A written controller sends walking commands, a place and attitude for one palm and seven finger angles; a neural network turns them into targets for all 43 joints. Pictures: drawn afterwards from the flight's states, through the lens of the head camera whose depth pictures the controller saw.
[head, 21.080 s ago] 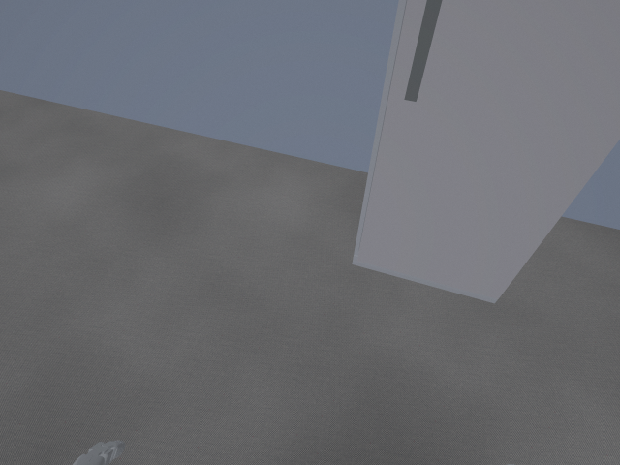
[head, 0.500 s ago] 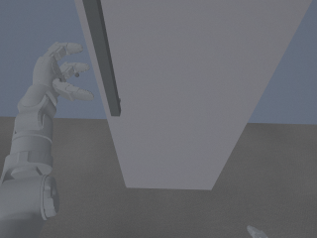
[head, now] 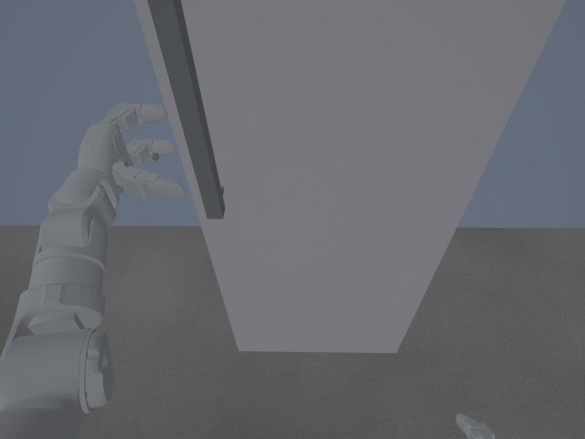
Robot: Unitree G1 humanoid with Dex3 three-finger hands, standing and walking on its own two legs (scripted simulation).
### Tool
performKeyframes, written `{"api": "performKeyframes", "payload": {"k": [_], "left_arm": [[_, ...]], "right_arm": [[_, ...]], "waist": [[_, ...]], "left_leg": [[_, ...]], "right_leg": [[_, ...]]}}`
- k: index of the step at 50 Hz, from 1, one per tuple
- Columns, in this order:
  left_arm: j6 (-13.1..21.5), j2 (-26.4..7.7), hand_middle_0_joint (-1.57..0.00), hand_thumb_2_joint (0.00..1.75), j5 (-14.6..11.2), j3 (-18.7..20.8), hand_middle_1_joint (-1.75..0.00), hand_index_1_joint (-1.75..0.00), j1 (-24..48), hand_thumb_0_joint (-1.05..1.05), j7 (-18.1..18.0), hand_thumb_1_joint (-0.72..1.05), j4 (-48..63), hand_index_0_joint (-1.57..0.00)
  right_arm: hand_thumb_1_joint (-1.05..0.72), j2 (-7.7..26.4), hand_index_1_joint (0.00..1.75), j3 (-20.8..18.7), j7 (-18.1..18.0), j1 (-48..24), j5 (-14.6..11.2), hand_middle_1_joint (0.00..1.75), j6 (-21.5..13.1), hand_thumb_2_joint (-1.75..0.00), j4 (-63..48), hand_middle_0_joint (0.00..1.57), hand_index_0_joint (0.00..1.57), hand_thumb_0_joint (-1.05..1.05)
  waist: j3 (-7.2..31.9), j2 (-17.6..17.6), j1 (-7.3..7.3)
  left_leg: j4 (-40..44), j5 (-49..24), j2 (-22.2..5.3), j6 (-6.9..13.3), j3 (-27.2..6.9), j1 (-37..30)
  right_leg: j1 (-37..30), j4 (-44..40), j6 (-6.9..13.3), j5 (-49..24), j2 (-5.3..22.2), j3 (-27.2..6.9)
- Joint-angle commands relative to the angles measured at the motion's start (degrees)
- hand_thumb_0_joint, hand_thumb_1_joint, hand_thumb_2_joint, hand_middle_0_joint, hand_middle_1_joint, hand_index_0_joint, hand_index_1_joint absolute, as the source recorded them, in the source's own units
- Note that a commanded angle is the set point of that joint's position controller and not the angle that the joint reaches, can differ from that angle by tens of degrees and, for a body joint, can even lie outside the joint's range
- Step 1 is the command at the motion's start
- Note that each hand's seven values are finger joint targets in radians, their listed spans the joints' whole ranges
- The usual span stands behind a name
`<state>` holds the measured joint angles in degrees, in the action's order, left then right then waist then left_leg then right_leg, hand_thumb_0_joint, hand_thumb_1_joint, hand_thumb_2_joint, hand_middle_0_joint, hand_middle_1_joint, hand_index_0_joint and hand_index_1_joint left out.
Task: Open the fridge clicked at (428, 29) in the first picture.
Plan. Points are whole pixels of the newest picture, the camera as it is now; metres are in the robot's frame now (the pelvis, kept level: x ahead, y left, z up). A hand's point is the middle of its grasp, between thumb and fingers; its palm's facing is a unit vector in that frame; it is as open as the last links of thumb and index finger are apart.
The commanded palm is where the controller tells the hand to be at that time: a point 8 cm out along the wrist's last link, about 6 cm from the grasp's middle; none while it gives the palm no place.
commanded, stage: feel for the door with the fingertips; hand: left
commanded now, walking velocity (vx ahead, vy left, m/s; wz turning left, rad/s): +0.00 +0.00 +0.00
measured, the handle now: (193, 95) +0.50 +0.15 +0.25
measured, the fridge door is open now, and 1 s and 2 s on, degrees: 0 0 0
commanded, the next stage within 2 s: slide the fingers in behind the handle in 0.72 s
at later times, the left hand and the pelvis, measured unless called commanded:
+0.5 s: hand (172, 147) +0.43 +0.17 +0.21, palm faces +0.04 -1.00 +0.02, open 14.0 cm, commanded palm +0.42 +0.23 +0.20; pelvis -0.01 -0.01 +0.00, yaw +1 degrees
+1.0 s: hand (177, 137) +0.46 +0.18 +0.20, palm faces +0.03 -1.00 +0.02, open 13.6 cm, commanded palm +0.43 +0.22 +0.20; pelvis +0.00 -0.01 +0.00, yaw +0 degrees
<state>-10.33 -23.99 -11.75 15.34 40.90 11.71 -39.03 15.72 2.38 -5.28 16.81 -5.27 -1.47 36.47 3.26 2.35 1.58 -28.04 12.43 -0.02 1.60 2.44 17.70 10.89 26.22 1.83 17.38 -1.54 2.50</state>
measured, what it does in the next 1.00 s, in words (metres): stands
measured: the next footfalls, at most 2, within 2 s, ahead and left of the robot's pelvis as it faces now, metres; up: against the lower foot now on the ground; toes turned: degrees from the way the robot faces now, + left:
none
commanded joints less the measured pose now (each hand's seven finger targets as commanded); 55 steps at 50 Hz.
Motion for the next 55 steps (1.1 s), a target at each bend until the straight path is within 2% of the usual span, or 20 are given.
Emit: {"api": "performKeyframes", "payload": {"k": [1, 3, 6, 9, 10, 13, 16, 18, 22, 25, 26, 29, 31, 32, 37, 41, 42, 48, 51, 55], "left_arm": [[7.7, -9.0, -0.3, 0.3, -2.3, 1.5, -1.2, -1.2, 28.3, 0.0, -0.8, -0.5, 22.6, -0.3], [7.8, -10.4, -0.3, 0.3, -2.0, 3.1, -1.2, -1.2, 28.1, 0.0, -1.3, -0.5, 22.3, -0.3], [5.3, -11.5, -0.3, 0.3, -0.9, 4.1, -1.2, -1.2, 25.7, 0.0, -2.5, -0.5, 16.1, -0.3], [2.8, -9.5, -0.3, 0.3, 0.7, 1.8, -1.2, -1.2, 28.0, 0.0, -3.8, -0.5, 13.5, -0.3], [2.8, -8.7, -0.3, 0.3, 0.9, 1.1, -1.2, -1.2, 29.3, 0.0, -4.0, -0.5, 15.0, -0.3], [4.0, -9.6, -0.3, 0.3, 0.5, 1.3, -1.2, -1.2, 31.3, 0.0, -4.0, -0.5, 17.6, -0.3], [6.1, -10.5, -0.3, 0.3, -0.4, 2.4, -1.2, -1.2, 29.8, 0.0, -3.1, -0.5, 15.5, -0.3], [6.5, -8.8, -0.3, 0.3, -0.8, 0.8, -1.2, -1.2, 32.0, 0.0, -2.5, -0.5, 13.4, -0.3], [5.7, -9.9, -0.3, 0.3, 0.1, 1.0, -1.2, -1.2, 32.3, 0.0, -2.2, -0.5, 6.2, -0.3], [5.8, -10.0, -0.3, 0.3, 0.8, 0.4, -1.2, -1.2, 36.7, 0.0, -2.4, -0.5, 3.3, -0.3], [6.6, -12.8, -0.3, 0.3, 0.9, 2.5, -1.2, -1.2, 36.5, 0.0, -2.7, -0.5, 2.3, -0.3], [9.7, -13.4, -0.3, 0.3, 0.8, 2.8, -1.2, -1.2, 40.4, 0.0, -2.5, -0.5, 5.2, -0.3], [11.7, -13.1, -0.3, 0.3, 0.6, 2.6, -1.2, -1.2, 39.5, 0.0, -2.2, -0.5, 5.3, -0.3], [12.3, -12.8, -0.3, 0.3, 0.7, 2.4, -1.2, -1.2, 40.6, 0.0, -2.1, -0.5, 6.0, -0.3], [10.9, -11.9, -0.3, 0.3, 1.1, 2.3, -1.2, -1.2, 36.6, 0.0, -1.7, -0.5, 0.2, -0.3], [10.1, -11.0, -0.3, 0.3, 1.0, 1.4, -1.2, -1.2, 39.7, 0.0, -1.9, -0.5, -0.2, -0.3], [9.9, -12.6, -0.3, 0.3, 1.3, 2.7, -1.2, -1.2, 39.9, 0.0, -2.0, -0.5, -0.5, -0.3], [9.9, -10.7, -0.3, 0.3, 1.1, 1.9, -1.2, -1.2, 36.5, 0.0, -1.5, -0.5, 1.2, -0.3], [10.0, -11.5, -0.3, 0.3, 0.9, 2.3, -1.2, -1.2, 35.3, 0.0, -1.8, -0.5, 1.6, -0.3], [10.4, -11.8, -0.3, 0.3, 0.9, 3.1, -1.2, -1.2, 34.8, 0.0, -2.1, -0.5, 7.2, -0.3]], "right_arm": [[-0.9, 7.4, 0.3, -3.2, -0.3, -4.5, 0.4, 0.3, -3.2, -0.9, -8.3, 0.2, 0.2, 0.0], [-0.9, 7.2, 0.3, -2.9, -0.3, -4.9, 0.6, 0.3, -3.3, -0.9, -7.4, 0.2, 0.2, 0.0], [-0.9, 7.3, 0.3, -2.6, -0.3, -4.7, 0.5, 0.3, -2.8, -0.9, -6.3, 0.2, 0.2, 0.0], [-0.9, 6.8, 0.3, -2.3, -0.3, -5.4, 0.5, 0.3, -2.0, -0.9, -6.1, 0.2, 0.2, 0.0], [-0.9, 6.7, 0.3, -2.4, -0.2, -5.5, 0.5, 0.3, -2.1, -0.9, -6.4, 0.2, 0.2, 0.0], [-0.9, 6.7, 0.3, -2.4, -0.4, -5.6, 0.6, 0.3, -2.0, -0.9, -7.1, 0.2, 0.2, 0.0], [-0.9, 7.0, 0.3, -2.6, -0.7, -4.8, 0.7, 0.3, -2.1, -0.9, -6.8, 0.2, 0.2, 0.0], [-0.9, 6.9, 0.3, -2.5, -0.8, -4.9, 0.6, 0.3, -2.4, -0.9, -6.2, 0.2, 0.2, 0.0], [-0.9, 7.5, 0.3, -2.5, -0.8, -3.6, 0.6, 0.3, -2.1, -0.9, -5.1, 0.2, 0.2, 0.0], [-0.9, 7.6, 0.3, -2.7, -0.8, -2.4, 0.7, 0.3, -2.1, -0.9, -4.5, 0.2, 0.2, 0.0], [-0.9, 7.9, 0.3, -3.0, -0.8, -1.7, 0.7, 0.3, -2.1, -0.9, -4.4, 0.2, 0.2, 0.0], [-0.9, 7.8, 0.3, -3.1, -0.7, -1.1, 0.9, 0.3, -2.8, -0.9, -4.5, 0.2, 0.2, 0.0], [-0.9, 7.9, 0.3, -3.3, -0.6, -0.2, 1.0, 0.3, -2.9, -0.9, -4.5, 0.2, 0.2, 0.0], [-0.9, 7.9, 0.3, -3.3, -0.6, -0.5, 1.1, 0.3, -3.2, -0.9, -4.3, 0.2, 0.2, 0.0], [-0.9, 8.3, 0.3, -3.4, -0.2, 0.9, 0.9, 0.3, -2.9, -0.9, -3.7, 0.2, 0.2, 0.0], [-0.9, 8.4, 0.3, -3.9, -0.3, 2.1, 0.9, 0.3, -2.9, -0.9, -3.4, 0.2, 0.2, 0.0], [-0.9, 8.6, 0.3, -3.9, -0.3, 2.0, 0.9, 0.3, -2.9, -0.9, -3.2, 0.2, 0.2, 0.0], [-0.9, 8.1, 0.3, -3.8, 0.1, 1.6, 0.9, 0.3, -2.7, -0.9, -4.2, 0.2, 0.2, 0.0], [-0.9, 8.2, 0.3, -3.8, 0.1, 1.5, 0.8, 0.3, -2.4, -0.9, -4.7, 0.2, 0.2, 0.0], [-0.9, 7.9, 0.3, -3.6, 0.2, 0.0, 0.8, 0.3, -2.7, -0.9, -5.8, 0.2, 0.2, 0.0]], "waist": [[19.5, -2.8, 0.3], [18.9, -1.9, -0.09], [13.6, -3.7, -0.32], [11.0, 0.0, 0.03], [12.4, 1.8, 0.15], [16.0, 1.5, 0.39], [16.3, -2.7, 0.42], [14.9, -3.4, 1.26], [11.9, -2.2, 1.26], [11.8, -1.6, 2.19], [12.5, -2.6, 2.04], [17.6, -0.7, 1.88], [19.3, -1.6, 1.94], [19.7, 0.1, 2.03], [16.8, -0.9, 1.55], [14.8, -3.6, 2.87], [15.1, -2.8, 2.52], [16.6, -0.8, 1.59], [15.9, -3.1, 1.59], [18.6, -0.7, 0.64]], "left_leg": [[0.1, -17.6, -0.9, 1.7, -4.3, -19.7], [0.5, -16.8, -0.7, 1.5, -4.0, -19.0], [1.2, -12.5, -0.5, 1.7, -3.1, -14.4], [1.7, -10.1, -0.3, 1.4, -3.1, -13.1], [1.7, -10.6, -0.2, 1.4, -3.1, -14.2], [1.3, -12.3, -0.3, 1.5, -3.4, -15.9], [1.4, -13.0, -0.4, 1.7, -3.3, -15.5], [1.5, -12.0, -0.3, 1.8, -3.2, -15.1], [1.5, -9.1, 0.0, 1.7, -3.2, -12.6], [1.1, -8.0, 0.1, 1.7, -3.2, -11.9], [0.8, -8.2, 0.0, 1.9, -3.3, -11.6], [0.4, -11.0, 0.1, 1.9, -3.2, -13.4], [-0.1, -12.7, 0.0, 2.0, -3.2, -14.2], [-0.1, -13.2, 0.0, 1.9, -3.2, -14.8], [-0.1, -13.5, -0.1, 1.9, -2.9, -13.0], [-0.5, -12.9, -0.2, 2.2, -2.8, -12.5], [-0.4, -13.0, -0.3, 2.1, -2.8, -12.5], [-0.7, -14.5, -0.2, 1.8, -2.7, -13.4], [-0.6, -13.7, -0.3, 2.0, -2.8, -12.6], [-0.5, -15.5, -0.5, 1.8, -2.8, -14.9]], "right_leg": [[2.7, -3.4, -0.4, -21.1, 0.0, -1.3], [2.2, -3.3, -0.4, -21.3, 0.1, -1.5], [2.9, -4.3, -0.8, -18.4, 0.4, -1.6], [4.5, -4.8, -0.6, -16.0, 0.8, -1.7], [4.4, -4.9, -0.6, -16.3, 0.8, -1.8], [2.6, -4.6, -0.4, -18.0, 0.8, -2.0], [1.2, -4.4, -0.7, -19.5, 0.6, -1.9], [2.3, -4.6, -0.9, -19.3, 0.7, -2.1], [4.3, -4.9, -1.0, -16.5, 1.1, -2.2], [5.7, -5.1, -1.0, -15.4, 1.1, -2.3], [5.1, -4.9, -1.1, -15.3, 1.1, -2.3], [3.0, -3.9, -0.9, -18.6, 1.1, -2.8], [2.2, -3.3, -1.0, -20.1, 0.8, -2.5], [2.5, -3.1, -0.9, -20.8, 0.8, -2.7], [3.7, -2.9, -0.9, -21.2, 0.6, -2.1], [4.9, -3.5, -1.2, -20.5, 0.6, -1.9], [5.3, -3.3, -1.2, -20.8, 0.5, -2.1], [4.5, -2.6, -0.8, -21.7, 0.5, -2.0], [3.9, -2.8, -0.9, -20.7, 0.6, -1.7], [3.2, -2.5, -0.7, -22.0, 0.3, -2.1]]}}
